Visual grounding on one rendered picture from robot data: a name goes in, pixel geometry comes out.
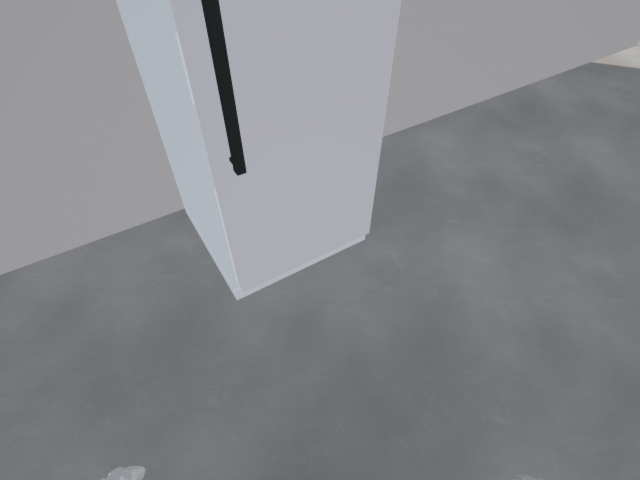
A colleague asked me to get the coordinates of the handle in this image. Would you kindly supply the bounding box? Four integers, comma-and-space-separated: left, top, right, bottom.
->
201, 0, 247, 175

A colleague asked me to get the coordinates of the fridge door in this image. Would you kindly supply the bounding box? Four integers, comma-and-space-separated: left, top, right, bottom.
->
170, 0, 401, 292

